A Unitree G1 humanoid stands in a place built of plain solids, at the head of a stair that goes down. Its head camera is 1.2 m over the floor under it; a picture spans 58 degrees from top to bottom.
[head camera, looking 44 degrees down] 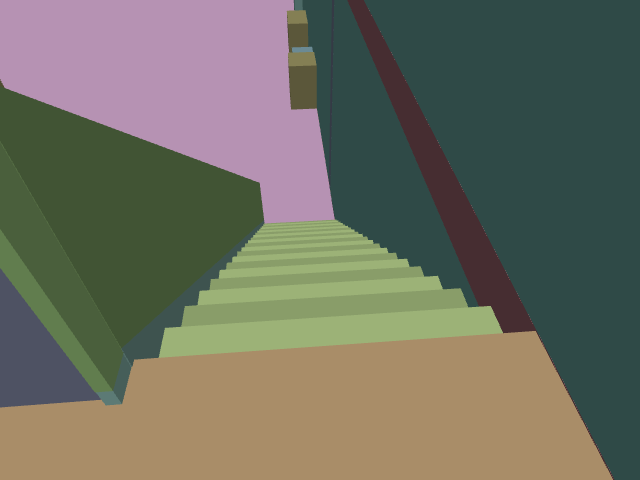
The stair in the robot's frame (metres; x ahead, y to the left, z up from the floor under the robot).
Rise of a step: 0.20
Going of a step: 0.25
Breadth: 1.29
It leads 5 degrees to the left of straight ahead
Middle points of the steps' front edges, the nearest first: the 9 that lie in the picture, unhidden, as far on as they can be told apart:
0.76 -0.07 0.00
1.02 -0.04 -0.19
1.27 -0.02 -0.39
1.52 0.00 -0.59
1.77 0.02 -0.79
2.02 0.04 -0.98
2.28 0.06 -1.18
2.53 0.08 -1.38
2.78 0.10 -1.57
